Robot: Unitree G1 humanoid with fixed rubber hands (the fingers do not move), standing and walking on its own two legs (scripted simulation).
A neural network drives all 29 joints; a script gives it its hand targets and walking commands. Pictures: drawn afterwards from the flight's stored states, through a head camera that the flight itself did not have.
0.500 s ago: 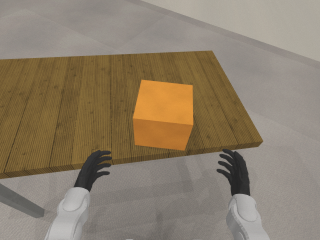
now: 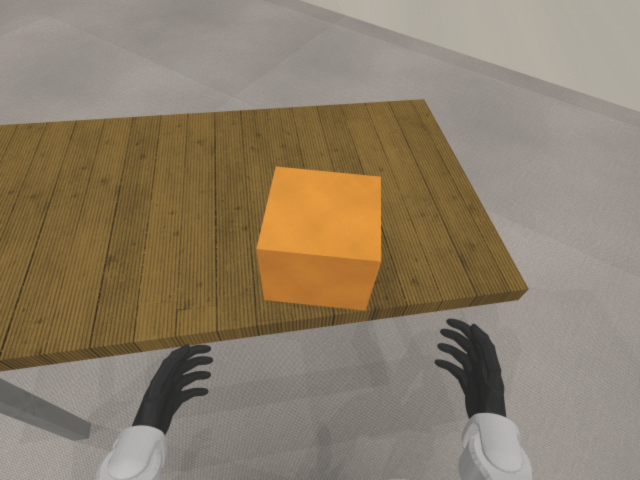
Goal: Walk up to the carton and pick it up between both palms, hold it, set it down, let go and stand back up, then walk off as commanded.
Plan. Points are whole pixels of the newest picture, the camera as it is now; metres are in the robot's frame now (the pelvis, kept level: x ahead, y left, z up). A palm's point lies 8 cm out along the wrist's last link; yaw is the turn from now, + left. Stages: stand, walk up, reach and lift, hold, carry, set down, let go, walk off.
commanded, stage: set down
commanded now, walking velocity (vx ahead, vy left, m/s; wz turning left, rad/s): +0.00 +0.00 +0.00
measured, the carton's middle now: (321, 239) +0.46 -0.02 -0.04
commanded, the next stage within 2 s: let go in 0.96 s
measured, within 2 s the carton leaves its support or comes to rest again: neither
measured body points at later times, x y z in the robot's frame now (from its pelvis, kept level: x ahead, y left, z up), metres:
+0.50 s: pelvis +0.01 +0.00 +0.00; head +0.05 +0.02 +0.45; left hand +0.22 +0.20 -0.05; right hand +0.19 -0.19 -0.02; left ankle +0.04 +0.12 -0.74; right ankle +0.02 -0.13 -0.74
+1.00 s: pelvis +0.02 -0.01 +0.00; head +0.07 +0.02 +0.45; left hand +0.22 +0.21 -0.07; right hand +0.18 -0.21 -0.05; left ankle +0.04 +0.12 -0.74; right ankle +0.02 -0.13 -0.74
